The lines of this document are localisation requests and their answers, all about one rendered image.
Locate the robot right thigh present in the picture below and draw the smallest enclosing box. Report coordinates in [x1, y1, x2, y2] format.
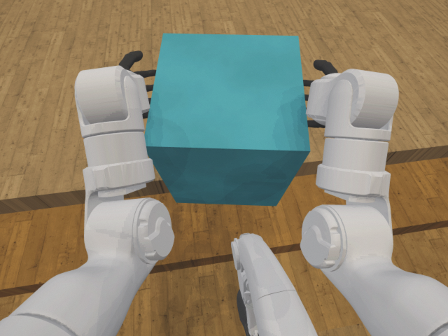
[231, 233, 318, 336]

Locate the robot right upper arm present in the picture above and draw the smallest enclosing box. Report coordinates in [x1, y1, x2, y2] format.
[300, 204, 448, 336]

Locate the robot left forearm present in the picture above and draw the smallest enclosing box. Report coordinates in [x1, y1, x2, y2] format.
[75, 65, 155, 242]

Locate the carton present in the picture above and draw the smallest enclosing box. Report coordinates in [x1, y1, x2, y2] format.
[144, 33, 310, 206]

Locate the robot left upper arm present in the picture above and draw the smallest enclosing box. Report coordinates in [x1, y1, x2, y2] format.
[0, 197, 174, 336]

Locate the robot right forearm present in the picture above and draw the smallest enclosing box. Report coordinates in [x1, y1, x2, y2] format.
[306, 69, 399, 236]

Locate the right robot shin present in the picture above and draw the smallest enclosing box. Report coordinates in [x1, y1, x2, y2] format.
[237, 233, 262, 336]

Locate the robot right hand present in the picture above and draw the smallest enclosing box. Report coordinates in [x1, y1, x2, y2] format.
[303, 59, 338, 128]

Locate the robot left hand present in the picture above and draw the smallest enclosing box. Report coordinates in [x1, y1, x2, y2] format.
[119, 50, 156, 119]

